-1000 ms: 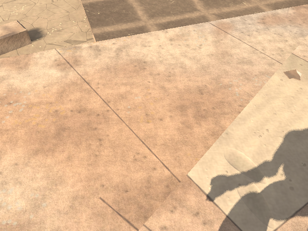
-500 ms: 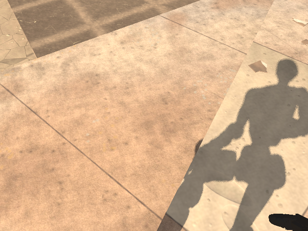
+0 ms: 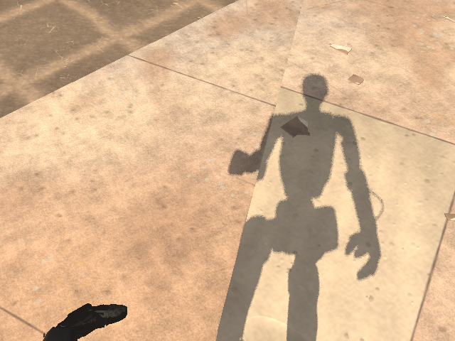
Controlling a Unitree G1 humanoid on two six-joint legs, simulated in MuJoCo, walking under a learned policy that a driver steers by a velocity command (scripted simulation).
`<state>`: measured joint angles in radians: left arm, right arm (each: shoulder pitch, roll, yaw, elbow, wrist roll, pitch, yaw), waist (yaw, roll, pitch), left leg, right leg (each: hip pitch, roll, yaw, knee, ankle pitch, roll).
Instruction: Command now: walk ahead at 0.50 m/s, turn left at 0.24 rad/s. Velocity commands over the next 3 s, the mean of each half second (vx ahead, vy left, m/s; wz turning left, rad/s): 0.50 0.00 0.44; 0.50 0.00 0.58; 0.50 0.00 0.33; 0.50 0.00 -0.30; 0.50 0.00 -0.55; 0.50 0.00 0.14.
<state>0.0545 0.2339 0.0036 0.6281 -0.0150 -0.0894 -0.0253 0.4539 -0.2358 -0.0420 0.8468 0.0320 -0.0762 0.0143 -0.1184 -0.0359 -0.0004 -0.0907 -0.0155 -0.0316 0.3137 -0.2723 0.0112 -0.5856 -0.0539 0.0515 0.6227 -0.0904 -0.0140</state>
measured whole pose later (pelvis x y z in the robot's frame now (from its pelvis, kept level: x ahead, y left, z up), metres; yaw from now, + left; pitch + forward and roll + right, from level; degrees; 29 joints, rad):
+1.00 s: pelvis +0.49 +0.08 -0.13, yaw +35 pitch +3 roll +1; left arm 0.09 0.20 -0.02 0.52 0.03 -0.10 0.03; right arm 0.38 -0.23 -0.05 0.83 0.02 -0.03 -0.02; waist -0.03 -0.02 -0.01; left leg -0.22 -0.08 -0.14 0.49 -0.32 0.04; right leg -0.95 -0.12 0.05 1.13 0.00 0.08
